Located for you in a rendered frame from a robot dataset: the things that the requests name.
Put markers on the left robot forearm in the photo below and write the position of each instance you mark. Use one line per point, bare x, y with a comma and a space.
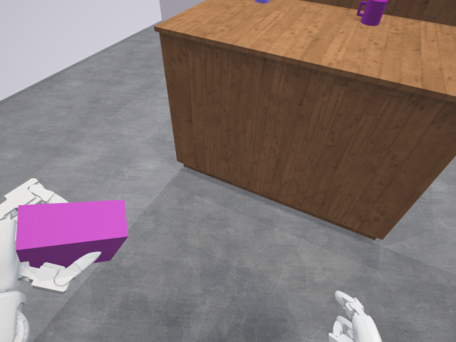
14, 326

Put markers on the table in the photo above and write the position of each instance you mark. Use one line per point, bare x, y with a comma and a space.
299, 102

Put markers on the robot right hand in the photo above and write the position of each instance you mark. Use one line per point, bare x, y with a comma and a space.
362, 328

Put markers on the robot left hand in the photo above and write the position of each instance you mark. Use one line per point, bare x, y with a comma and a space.
50, 277

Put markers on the sponge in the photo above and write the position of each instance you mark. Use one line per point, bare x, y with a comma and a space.
61, 233

